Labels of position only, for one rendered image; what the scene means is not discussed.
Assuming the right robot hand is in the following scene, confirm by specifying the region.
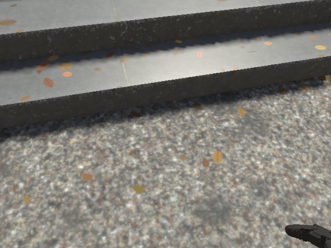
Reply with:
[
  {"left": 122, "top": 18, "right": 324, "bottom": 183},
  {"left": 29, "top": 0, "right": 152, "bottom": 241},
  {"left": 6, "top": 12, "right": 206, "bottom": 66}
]
[{"left": 285, "top": 224, "right": 331, "bottom": 248}]

